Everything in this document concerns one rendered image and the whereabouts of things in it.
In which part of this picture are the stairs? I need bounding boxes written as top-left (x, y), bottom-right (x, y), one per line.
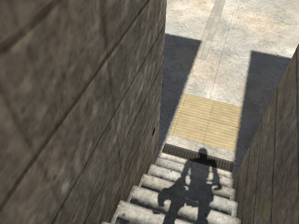
top-left (101, 157), bottom-right (242, 224)

